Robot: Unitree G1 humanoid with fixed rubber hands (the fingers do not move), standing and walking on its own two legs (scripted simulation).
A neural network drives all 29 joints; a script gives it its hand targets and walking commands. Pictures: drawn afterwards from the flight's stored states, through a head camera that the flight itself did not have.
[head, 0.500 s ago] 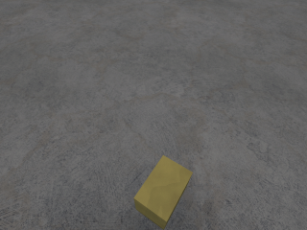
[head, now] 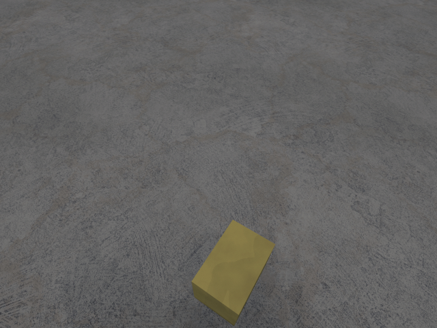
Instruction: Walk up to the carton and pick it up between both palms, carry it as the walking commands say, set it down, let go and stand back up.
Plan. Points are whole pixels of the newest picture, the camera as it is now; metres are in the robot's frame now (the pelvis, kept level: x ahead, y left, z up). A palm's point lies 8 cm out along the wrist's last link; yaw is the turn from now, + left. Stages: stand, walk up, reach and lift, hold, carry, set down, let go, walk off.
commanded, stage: walk up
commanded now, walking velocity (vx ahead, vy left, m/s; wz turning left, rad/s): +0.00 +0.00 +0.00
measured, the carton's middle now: (233, 271) +0.41 -0.06 -0.66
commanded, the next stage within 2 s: none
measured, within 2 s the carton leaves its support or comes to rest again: neither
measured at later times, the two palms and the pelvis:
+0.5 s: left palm out of the picture -0.06 +0.36 -0.13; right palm out of the picture +0.02 -0.18 -0.15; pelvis -0.02 +0.09 -0.02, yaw -8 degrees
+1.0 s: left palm (43, 307) +0.17 +0.36 -0.12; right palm out of the picture -0.07 -0.06 -0.15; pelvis +0.01 +0.17 +0.00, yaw -25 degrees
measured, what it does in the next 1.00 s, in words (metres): steps to the left, turning right: left foot, then right foot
